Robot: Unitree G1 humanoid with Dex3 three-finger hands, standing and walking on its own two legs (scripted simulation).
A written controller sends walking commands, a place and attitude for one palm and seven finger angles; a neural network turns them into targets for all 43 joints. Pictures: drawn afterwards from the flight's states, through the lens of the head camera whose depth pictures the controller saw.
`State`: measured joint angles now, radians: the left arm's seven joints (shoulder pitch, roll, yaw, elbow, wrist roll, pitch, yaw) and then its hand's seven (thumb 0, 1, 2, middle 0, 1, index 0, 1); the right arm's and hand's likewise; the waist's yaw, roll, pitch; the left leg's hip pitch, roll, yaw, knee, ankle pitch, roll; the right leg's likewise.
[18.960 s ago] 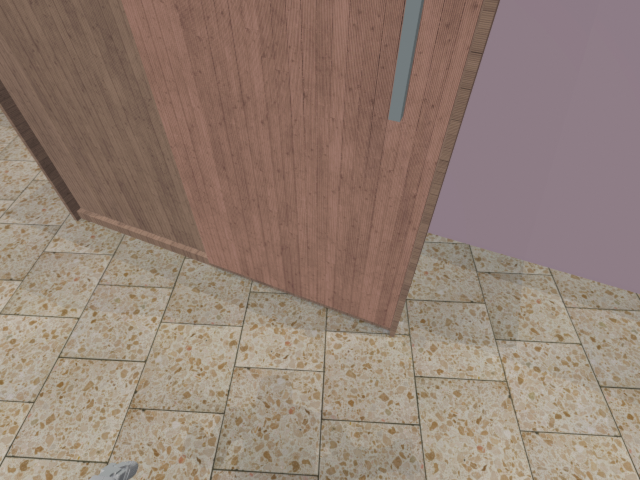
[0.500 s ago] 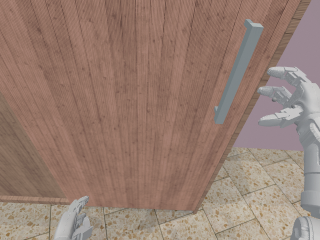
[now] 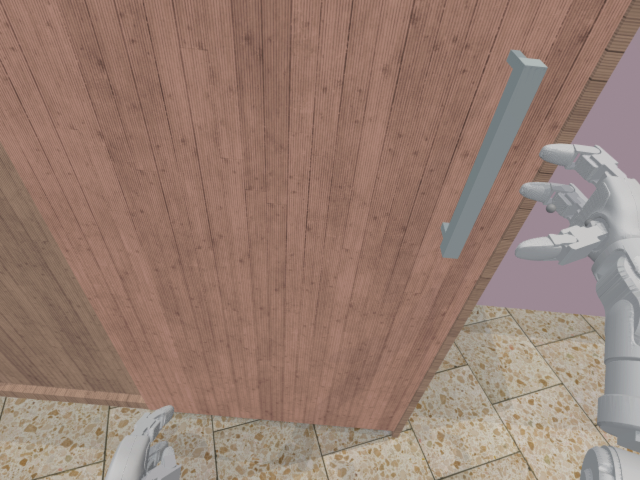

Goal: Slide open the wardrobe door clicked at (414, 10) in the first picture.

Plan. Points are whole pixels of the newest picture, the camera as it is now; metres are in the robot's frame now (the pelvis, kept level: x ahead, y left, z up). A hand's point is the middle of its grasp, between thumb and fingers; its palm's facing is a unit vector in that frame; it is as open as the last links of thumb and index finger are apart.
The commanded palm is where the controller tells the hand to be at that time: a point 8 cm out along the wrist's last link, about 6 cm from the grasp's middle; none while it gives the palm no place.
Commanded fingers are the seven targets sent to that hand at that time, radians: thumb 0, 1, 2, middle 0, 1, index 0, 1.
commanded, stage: move the hooked fingers beside the handle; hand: right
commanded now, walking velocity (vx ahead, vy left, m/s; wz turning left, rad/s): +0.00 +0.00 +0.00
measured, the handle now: (478, 167) +0.45 -0.15 +0.22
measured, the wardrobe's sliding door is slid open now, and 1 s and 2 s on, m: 0.00 0.00 0.00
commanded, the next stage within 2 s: feel for the door with the fingertips in 0.66 s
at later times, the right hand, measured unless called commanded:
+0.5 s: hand (547, 200) +0.38 -0.22 +0.23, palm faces +0.06 +1.00 -0.03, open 14.0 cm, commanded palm +0.34 -0.26 +0.23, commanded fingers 0.00 0.50 -0.30 0.30 1.20 0.30 1.20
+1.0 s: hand (530, 204) +0.37 -0.19 +0.22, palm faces +0.03 +1.00 -0.01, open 14.0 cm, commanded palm +0.34 -0.24 +0.23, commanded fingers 0.00 0.50 -0.30 0.30 1.20 0.30 1.20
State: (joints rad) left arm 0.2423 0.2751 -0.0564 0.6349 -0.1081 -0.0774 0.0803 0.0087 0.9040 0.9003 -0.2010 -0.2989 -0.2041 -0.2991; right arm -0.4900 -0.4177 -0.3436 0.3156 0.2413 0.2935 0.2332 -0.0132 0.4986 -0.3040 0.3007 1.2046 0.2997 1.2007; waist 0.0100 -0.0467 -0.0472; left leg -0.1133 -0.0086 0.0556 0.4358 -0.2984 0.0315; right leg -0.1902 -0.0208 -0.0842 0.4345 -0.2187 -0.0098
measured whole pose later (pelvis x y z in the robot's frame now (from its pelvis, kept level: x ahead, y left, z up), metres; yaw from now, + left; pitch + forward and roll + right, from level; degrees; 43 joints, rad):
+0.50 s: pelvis +0.00 +0.00 +0.00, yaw +0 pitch -1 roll +0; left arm 0.24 0.27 -0.07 0.63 -0.11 -0.06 0.08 0.01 0.90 0.90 -0.20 -0.30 -0.21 -0.30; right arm -0.58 -0.44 -0.32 0.44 0.23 0.27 0.24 -0.01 0.50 -0.30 0.30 1.20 0.30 1.20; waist 0.01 -0.04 -0.05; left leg -0.11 -0.01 0.06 0.43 -0.29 0.03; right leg -0.20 -0.02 -0.08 0.43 -0.21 -0.01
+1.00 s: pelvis +0.00 +0.00 +0.00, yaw -1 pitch -2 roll +0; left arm 0.19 0.26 -0.07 0.63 -0.11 -0.06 0.08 0.01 0.90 0.90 -0.20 -0.30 -0.20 -0.30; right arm -0.55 -0.36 -0.26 0.32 0.24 0.33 0.18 -0.01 0.50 -0.30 0.30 1.20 0.30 1.20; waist 0.00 -0.04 -0.04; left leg -0.11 0.00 0.07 0.42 -0.29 0.03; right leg -0.19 -0.01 -0.07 0.43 -0.21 -0.01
